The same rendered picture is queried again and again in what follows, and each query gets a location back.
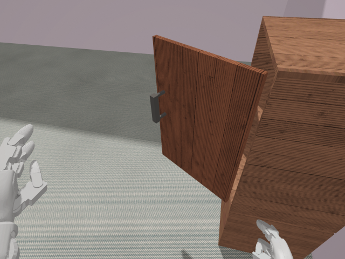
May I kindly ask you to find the robot left hand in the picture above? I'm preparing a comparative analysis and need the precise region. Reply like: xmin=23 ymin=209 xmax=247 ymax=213
xmin=0 ymin=124 xmax=47 ymax=222

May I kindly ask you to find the robot right hand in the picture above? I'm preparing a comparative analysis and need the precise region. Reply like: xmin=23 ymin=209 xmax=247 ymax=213
xmin=252 ymin=220 xmax=293 ymax=259

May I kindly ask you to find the cupboard door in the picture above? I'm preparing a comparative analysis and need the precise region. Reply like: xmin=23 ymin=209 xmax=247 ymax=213
xmin=153 ymin=35 xmax=268 ymax=203

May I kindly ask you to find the handle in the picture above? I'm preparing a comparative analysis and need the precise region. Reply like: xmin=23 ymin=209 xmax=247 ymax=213
xmin=150 ymin=90 xmax=167 ymax=123

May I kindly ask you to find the left robot forearm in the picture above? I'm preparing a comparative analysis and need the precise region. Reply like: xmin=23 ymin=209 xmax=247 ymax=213
xmin=0 ymin=222 xmax=20 ymax=259

